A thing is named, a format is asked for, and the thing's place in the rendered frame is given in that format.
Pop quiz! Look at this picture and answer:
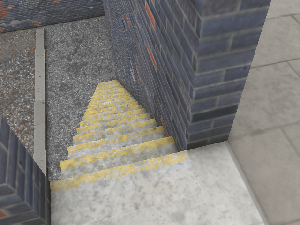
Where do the stairs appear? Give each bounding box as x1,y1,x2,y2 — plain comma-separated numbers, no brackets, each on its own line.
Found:
60,80,178,180

